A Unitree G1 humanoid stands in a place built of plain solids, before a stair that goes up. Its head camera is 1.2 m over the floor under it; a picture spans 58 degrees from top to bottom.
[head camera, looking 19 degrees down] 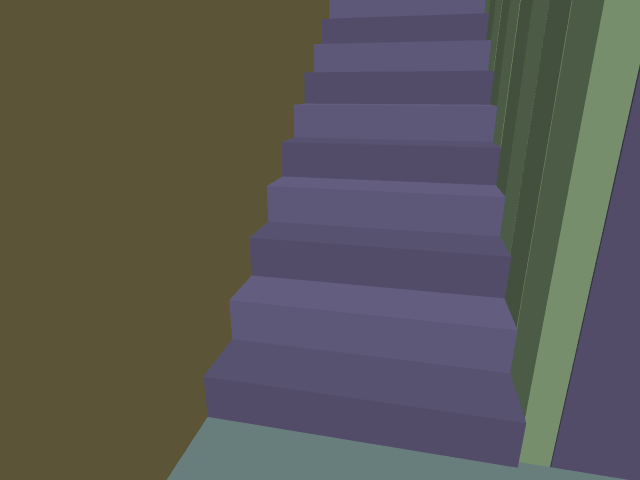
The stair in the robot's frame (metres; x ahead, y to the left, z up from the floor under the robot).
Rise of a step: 0.19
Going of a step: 0.26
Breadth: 1.13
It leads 12 degrees to the right of straight ahead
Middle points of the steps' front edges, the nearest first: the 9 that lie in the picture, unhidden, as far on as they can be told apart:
1.25 -0.11 0.19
1.51 -0.17 0.38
1.76 -0.23 0.56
2.02 -0.28 0.75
2.28 -0.34 0.94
2.54 -0.40 1.12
2.80 -0.45 1.31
3.06 -0.51 1.50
3.31 -0.57 1.69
